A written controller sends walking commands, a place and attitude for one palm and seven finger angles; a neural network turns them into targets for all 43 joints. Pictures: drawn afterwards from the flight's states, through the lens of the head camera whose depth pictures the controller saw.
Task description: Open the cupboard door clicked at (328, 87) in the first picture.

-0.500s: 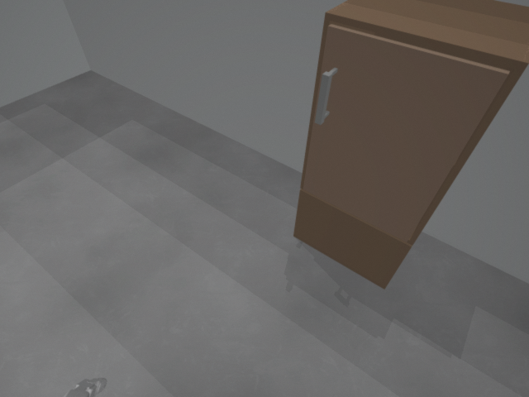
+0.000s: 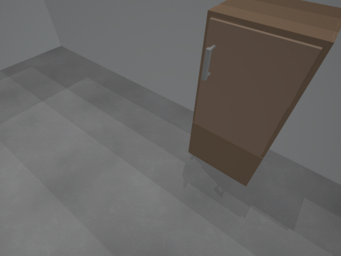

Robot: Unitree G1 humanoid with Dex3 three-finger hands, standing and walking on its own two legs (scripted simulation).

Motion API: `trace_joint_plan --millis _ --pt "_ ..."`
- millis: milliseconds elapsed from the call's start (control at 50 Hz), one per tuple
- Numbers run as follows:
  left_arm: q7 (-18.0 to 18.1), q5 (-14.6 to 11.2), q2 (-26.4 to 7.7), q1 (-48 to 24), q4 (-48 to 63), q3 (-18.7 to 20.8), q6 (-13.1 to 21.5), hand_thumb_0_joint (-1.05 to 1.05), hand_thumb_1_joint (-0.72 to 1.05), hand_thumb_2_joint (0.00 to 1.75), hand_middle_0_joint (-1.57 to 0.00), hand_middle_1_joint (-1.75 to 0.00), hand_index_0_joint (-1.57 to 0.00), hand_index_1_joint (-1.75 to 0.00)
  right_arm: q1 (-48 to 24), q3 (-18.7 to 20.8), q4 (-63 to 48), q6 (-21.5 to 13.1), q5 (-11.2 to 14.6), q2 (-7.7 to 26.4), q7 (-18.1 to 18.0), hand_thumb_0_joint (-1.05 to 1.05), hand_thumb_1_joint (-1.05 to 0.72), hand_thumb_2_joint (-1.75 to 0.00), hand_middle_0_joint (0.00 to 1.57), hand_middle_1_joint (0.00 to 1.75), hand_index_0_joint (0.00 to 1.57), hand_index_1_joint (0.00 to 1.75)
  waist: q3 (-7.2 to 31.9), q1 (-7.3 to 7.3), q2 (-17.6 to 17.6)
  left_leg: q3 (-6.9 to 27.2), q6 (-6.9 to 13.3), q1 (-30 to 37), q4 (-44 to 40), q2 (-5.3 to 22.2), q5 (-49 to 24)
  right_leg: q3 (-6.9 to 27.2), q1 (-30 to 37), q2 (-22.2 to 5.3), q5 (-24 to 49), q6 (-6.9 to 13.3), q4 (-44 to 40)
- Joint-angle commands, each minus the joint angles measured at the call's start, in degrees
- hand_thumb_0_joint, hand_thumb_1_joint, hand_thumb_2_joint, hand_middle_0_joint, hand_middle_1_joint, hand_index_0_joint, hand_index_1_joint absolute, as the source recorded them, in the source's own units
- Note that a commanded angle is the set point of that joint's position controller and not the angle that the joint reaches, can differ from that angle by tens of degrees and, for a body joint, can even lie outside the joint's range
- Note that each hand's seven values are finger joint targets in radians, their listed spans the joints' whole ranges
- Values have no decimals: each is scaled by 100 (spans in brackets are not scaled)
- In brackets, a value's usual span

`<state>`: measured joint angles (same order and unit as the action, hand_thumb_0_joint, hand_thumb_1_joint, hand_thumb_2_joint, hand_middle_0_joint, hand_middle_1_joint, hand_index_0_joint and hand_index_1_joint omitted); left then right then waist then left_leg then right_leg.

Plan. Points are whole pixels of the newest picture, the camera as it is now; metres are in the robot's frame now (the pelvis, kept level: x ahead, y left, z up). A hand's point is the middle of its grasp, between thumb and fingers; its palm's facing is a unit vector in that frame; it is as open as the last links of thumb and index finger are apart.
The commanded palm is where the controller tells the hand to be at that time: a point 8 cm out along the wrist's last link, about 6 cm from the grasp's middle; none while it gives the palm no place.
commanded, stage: stand and wait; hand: left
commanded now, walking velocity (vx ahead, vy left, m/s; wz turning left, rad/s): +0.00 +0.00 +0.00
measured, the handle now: (208, 63) +0.89 -0.12 +0.00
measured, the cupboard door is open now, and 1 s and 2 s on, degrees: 0 0 0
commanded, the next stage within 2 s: look at it before walking up in 0.34 s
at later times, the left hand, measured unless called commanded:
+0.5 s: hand out of the picture +0.07 +0.24 -0.15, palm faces -0.04 -0.94 -0.34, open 7.4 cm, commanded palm none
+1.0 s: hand out of the picture +0.08 +0.24 -0.15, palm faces -0.04 -0.94 -0.34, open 7.4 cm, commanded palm none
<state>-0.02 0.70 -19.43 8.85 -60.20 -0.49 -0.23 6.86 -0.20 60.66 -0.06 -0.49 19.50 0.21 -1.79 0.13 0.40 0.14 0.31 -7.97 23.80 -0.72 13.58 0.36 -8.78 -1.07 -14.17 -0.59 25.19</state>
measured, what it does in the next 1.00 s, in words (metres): stands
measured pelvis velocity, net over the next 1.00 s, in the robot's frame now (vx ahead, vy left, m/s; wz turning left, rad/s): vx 0.00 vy -0.01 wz -0.01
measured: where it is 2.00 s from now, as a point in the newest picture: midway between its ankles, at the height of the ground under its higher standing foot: outside the picture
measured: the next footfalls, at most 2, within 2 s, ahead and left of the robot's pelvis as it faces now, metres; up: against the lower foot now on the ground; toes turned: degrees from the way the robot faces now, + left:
left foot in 1.96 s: +0.05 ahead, +0.11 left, +0.00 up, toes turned -26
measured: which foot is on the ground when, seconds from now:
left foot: down 0.00-1.00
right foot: down 0.00-1.00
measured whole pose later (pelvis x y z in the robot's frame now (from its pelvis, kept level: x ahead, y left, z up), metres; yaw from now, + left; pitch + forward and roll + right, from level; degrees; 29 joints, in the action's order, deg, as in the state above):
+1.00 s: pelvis +0.00 -0.01 +0.00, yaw -1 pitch -2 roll +0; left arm 0.0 0.7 -19.6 7.5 -62.4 -0.4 0.5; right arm 6.5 -0.3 63.7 -0.5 -0.3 19.4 0.2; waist -2.0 -0.2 0.3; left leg -0.3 -0.5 -6.9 20.5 0.4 11.9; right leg 0.8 -8.1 0.0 -12.2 0.1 21.9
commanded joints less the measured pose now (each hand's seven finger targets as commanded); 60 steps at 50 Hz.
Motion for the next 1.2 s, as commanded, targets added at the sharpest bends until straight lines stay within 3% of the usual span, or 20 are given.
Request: trace_joint_plan --millis 0,260,680,820,1040,1060,1120,1180 --pt "81 -14 -1182 -396 381 272 163 0 90 90 -20 -30 -20 -30 -384 266 -344 -175 -12 1136 -101 0 -90 -90 20 30 20 30 374 -22 -44 526 166 -27 -424 673 -909 556 85 -589 1010 247 -448" --pt "67 -13 -1192 -388 215 260 169 0 90 90 -20 -30 -20 -30 -271 240 -101 -169 -14 1157 -83 0 -90 -90 20 30 20 30 122 -11 24 564 130 -132 -621 677 -417 693 -117 -575 302 251 -731" --pt "71 -6 -1174 -384 176 264 196 0 90 90 -20 -30 -20 -30 -239 252 -47 -174 -6 1132 -86 0 -90 -90 20 30 20 30 282 -25 -17 523 100 34 -580 715 -669 705 -55 -572 688 256 -740" --pt "77 -13 -1191 -379 165 265 210 0 90 90 -20 -30 -20 -30 -265 244 -38 -191 1 1144 -98 0 -90 -90 20 30 20 30 421 -26 -2 494 92 131 -564 745 -995 663 109 -589 1184 260 -649" --pt "74 -7 -1201 -417 180 265 188 0 90 90 -20 -30 -20 -30 -329 260 -49 -186 -2 1177 -112 0 -90 -90 20 30 20 30 322 -24 -33 450 89 242 -602 781 -1061 675 48 -557 1303 254 -658" --pt "69 -6 -1155 -410 210 275 157 0 90 90 -20 -30 -20 -30 -287 269 -60 -175 -10 1131 -124 0 -90 -90 20 30 20 30 285 -30 -43 372 76 274 -510 795 -1058 718 -52 -538 1403 260 -586" --pt "102 -8 -583 -68 244 211 -33 0 90 90 -20 -30 -20 -30 122 197 -107 -51 -17 484 -164 0 -90 -90 20 30 20 30 325 -71 31 76 -35 283 -149 838 -1255 793 -266 -501 1928 201 -186" --pt "80 12 -595 46 449 288 -129 0 90 90 -20 -30 -20 -30 208 313 -321 28 -22 595 -208 0 -90 -90 20 30 20 30 337 -73 -127 23 28 313 35 1003 -1244 803 -617 -351 1998 205 252"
